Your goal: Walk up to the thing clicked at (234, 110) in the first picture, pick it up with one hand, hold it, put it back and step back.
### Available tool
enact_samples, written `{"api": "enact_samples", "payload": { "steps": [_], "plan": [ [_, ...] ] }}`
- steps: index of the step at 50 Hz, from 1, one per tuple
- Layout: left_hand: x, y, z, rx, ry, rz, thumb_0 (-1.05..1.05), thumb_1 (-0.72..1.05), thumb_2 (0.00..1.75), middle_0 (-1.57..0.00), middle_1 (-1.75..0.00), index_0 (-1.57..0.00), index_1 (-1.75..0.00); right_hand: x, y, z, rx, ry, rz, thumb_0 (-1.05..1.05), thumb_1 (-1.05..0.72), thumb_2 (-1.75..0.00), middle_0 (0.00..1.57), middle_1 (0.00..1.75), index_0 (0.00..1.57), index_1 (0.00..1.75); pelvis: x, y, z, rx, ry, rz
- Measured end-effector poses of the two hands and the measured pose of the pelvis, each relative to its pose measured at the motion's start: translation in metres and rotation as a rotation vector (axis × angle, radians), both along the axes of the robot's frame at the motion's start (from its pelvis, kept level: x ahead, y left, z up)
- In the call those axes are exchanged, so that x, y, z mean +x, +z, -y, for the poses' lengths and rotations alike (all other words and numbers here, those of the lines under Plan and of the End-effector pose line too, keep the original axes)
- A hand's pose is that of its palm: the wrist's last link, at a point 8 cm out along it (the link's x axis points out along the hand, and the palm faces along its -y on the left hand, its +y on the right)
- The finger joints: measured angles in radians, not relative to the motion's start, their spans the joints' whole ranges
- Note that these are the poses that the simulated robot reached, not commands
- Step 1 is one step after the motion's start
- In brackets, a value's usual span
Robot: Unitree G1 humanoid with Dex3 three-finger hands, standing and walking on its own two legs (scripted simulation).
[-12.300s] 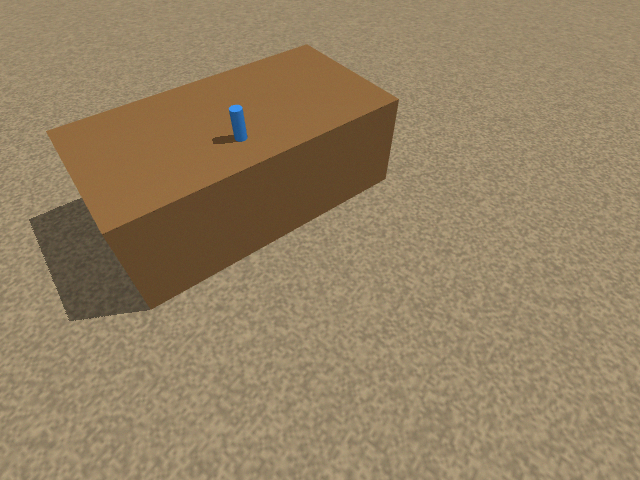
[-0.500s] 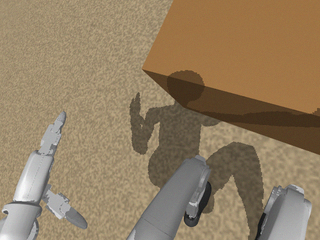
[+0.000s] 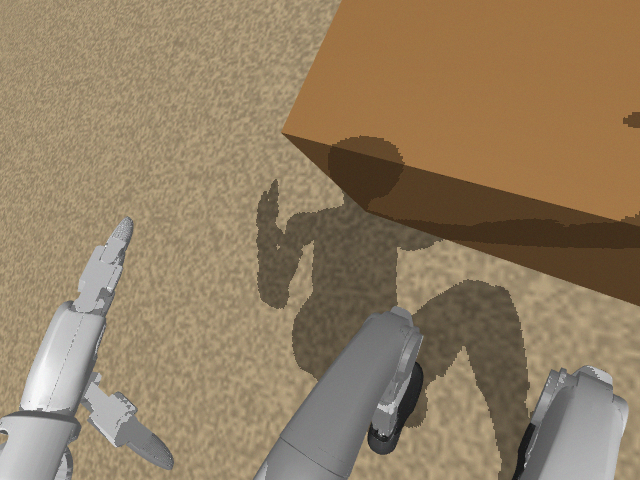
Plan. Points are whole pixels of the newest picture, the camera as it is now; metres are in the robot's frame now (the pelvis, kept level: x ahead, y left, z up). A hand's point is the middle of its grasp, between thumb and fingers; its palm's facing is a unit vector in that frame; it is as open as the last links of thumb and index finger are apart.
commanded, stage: close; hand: right
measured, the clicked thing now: out of the picture +0.58 -0.25 -0.04
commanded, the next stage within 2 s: settle in 0.62 s
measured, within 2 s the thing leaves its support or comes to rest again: leaves its support in 0.86 s
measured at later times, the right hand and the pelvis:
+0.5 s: hand out of the picture +0.62 -0.23 -0.02, palm faces +0.26 +0.97 +0.01, open 8.0 cm; pelvis +0.00 +0.00 +0.00, yaw +0 degrees
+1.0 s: hand out of the picture +0.61 -0.25 +0.00, palm faces +0.28 +0.96 +0.00, open 7.0 cm; pelvis +0.00 +0.00 +0.02, yaw +0 degrees
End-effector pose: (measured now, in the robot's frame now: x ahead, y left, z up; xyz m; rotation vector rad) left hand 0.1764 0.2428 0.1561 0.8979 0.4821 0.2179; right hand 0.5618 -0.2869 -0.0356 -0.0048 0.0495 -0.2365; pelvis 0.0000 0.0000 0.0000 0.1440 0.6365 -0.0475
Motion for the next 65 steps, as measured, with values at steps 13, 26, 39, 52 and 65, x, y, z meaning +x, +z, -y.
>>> {"api": "enact_samples", "payload": {
  "steps": [13, 26, 39, 52, 65],
  "plan": [
    [0.0, 0.005, 0.0, 0.004, 0.019, -0.01, -0.01, -0.54, 0.07, -0.06, -0.05, -0.05, -0.06, 0.018, 0.015, -0.005, 0.018, -0.025, -0.003, -0.01, 0.36, -0.25, 0.83, 0.53, 0.81, 0.52, 0.002, 0.003, 0.003, -0.002, 0.002, -0.004],
    [0.005, 0.014, 0.003, 0.023, 0.008, 0.001, -0.01, -0.55, 0.07, -0.06, -0.05, -0.05, -0.06, 0.021, 0.012, -0.012, 0.018, -0.031, -0.004, 0.01, 0.04, -0.6, 1.12, 0.87, 1.0, 0.8, 0.001, 0.004, 0.002, -0.004, 0.004, -0.004],
    [-0.004, 0.0, 0.002, -0.027, 0.059, -0.044, -0.01, -0.56, 0.08, -0.06, -0.04, -0.04, -0.06, 0.019, 0.014, 0.003, 0.006, -0.049, -0.012, 0.03, -0.04, -0.85, 1.08, 0.98, 0.94, 0.9, 0.003, 0.007, 0.004, 0.001, 0.008, -0.003],
    [0.003, 0.022, 0.001, -0.027, 0.037, -0.015, -0.01, -0.57, 0.08, -0.07, -0.05, -0.05, -0.07, 0.009, 0.045, 0.015, 0.007, -0.06, 0.004, -0.02, -0.01, -0.99, 1.05, 1.07, 0.91, 1.03, 0.006, 0.025, 0.003, -0.005, -0.005, 0.021],
    [0.005, 0.018, -0.002, -0.127, 0.056, 0.002, -0.01, -0.57, 0.08, -0.08, -0.05, -0.06, -0.07, 0.009, 0.083, 0.022, 0.013, -0.035, -0.07, -0.04, 0.0, -1.03, 1.05, 1.09, 0.91, 1.07, 0.009, 0.048, 0.008, -0.007, -0.011, 0.047]
  ]
}}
